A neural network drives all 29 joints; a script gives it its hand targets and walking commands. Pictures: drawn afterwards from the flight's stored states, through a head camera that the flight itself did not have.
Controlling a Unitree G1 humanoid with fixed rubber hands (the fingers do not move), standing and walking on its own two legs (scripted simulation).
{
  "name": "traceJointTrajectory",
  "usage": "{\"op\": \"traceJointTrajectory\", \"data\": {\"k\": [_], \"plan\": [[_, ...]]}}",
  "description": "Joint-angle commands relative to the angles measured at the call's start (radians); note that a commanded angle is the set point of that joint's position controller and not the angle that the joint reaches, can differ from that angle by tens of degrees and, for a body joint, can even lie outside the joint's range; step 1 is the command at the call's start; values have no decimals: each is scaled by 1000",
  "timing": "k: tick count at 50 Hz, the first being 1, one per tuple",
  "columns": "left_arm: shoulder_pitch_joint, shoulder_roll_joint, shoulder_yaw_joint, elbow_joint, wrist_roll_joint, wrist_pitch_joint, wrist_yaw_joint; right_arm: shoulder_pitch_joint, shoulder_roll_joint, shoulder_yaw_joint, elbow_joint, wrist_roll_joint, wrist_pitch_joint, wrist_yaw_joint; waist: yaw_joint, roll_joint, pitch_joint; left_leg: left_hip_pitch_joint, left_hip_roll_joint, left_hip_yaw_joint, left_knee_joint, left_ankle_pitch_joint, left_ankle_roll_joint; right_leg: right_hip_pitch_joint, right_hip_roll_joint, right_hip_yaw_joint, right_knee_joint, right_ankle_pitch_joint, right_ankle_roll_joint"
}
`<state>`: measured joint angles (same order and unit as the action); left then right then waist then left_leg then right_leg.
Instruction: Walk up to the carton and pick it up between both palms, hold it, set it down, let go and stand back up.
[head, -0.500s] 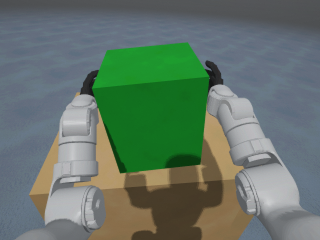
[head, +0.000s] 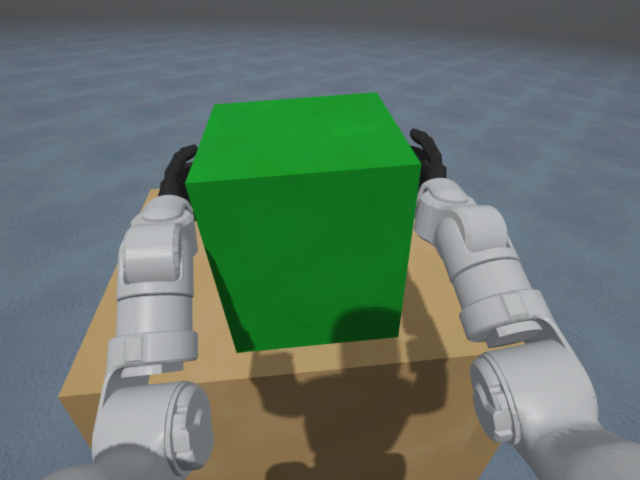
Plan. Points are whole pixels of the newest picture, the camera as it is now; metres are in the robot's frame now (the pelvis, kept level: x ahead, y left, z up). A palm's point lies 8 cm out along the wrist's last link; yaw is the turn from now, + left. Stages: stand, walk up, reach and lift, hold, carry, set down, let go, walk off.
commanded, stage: hold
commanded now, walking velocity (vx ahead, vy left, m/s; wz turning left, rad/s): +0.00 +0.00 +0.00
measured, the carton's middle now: (307, 221) +0.38 +0.00 +0.21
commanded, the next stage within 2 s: none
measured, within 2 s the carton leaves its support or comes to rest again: neither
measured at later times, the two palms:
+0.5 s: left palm (175, 207) +0.36 +0.16 +0.24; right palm (427, 188) +0.37 -0.14 +0.26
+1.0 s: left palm (176, 204) +0.36 +0.16 +0.24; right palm (430, 186) +0.37 -0.15 +0.26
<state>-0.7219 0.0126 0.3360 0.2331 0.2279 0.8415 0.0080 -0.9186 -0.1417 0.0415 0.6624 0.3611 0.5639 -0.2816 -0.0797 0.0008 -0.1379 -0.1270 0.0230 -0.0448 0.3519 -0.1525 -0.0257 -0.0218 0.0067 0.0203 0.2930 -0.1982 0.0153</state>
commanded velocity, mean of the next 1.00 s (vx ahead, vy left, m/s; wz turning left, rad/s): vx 0.00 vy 0.00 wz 0.00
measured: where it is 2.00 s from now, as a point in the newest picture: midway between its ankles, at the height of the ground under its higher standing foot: outside the picture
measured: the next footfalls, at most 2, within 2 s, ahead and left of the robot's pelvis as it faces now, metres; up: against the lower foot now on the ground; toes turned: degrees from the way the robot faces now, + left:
none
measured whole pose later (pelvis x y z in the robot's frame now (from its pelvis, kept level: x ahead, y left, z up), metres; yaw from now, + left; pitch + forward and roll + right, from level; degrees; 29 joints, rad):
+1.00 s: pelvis +0.00 +0.00 +0.00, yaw +0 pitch -4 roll -1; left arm -0.73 0.01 0.34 0.23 0.24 0.85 0.01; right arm -0.93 -0.14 0.04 0.68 0.36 0.57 -0.28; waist -0.08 0.00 -0.14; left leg -0.12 0.02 -0.05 0.35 -0.15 -0.02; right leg -0.02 0.01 0.02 0.29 -0.20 0.02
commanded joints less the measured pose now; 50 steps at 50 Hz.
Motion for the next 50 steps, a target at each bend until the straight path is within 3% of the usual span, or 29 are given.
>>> {"op": "traceJointTrajectory", "data": {"k": [1, 15, 50], "plan": [[-860, -532, -476, -195, -186, -108, -138, -716, 703, 273, -331, 139, -16, 145, 5, 20, -330, 226, -65, 39, 3, 233, -17, -41, 70, -37, -37, 215, 63], [-845, -532, -484, -209, -182, -99, -147, -692, 683, 261, -326, 138, -12, 144, -13, 41, -330, 235, -64, 37, 9, 258, -27, -32, 71, -36, -35, 242, 58], [-855, -530, -466, -177, -175, -102, -150, -711, 689, 257, -315, 137, -11, 146, -8, 28, -322, 218, -66, 36, 2, 231, -21, -29, 68, -34, -36, 233, 59]]}}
